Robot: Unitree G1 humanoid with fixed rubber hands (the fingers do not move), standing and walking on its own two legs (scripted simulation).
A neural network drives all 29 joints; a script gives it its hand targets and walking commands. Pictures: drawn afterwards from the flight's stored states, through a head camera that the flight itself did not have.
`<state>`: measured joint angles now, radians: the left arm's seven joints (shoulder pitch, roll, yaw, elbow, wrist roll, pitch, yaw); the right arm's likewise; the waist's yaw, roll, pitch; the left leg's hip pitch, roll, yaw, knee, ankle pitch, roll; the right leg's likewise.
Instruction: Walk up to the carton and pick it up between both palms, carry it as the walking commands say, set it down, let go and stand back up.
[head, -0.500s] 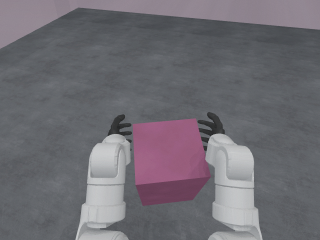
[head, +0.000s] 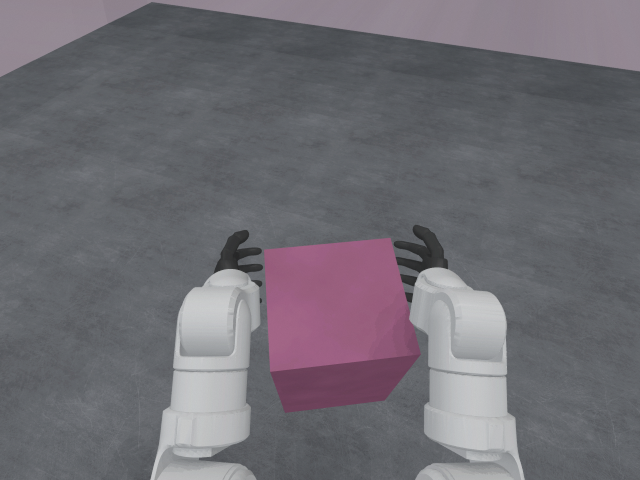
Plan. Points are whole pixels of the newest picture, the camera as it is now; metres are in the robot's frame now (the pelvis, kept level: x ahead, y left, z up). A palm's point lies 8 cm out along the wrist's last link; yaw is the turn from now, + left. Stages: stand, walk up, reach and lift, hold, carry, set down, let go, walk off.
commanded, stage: carry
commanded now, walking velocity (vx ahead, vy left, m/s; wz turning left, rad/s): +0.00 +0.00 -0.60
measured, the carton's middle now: (332, 334) +0.31 +0.00 +0.00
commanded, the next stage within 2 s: none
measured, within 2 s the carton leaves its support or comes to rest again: neither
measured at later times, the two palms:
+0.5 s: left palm (271, 186) +0.49 +0.09 +0.11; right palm (433, 192) +0.47 -0.15 +0.11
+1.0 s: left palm (313, 181) +0.52 +0.03 +0.10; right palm (473, 208) +0.45 -0.20 +0.10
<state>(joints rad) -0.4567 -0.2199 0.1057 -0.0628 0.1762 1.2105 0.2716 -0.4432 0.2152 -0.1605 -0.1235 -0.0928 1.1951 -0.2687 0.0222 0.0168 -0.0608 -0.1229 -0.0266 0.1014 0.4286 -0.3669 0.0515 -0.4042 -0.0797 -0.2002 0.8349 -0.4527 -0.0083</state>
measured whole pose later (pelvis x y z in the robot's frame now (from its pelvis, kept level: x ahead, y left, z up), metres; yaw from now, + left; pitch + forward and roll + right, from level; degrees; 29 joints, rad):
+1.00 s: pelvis +0.18 +0.01 -0.01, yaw -20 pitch +2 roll +0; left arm -0.44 -0.21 0.10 -0.10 0.18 1.22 0.27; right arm -0.45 0.22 -0.15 -0.11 -0.09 1.18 -0.27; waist 0.02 0.00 -0.05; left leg -0.35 0.11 0.15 0.64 -0.31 -0.02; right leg -0.48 0.01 -0.11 0.82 -0.44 -0.07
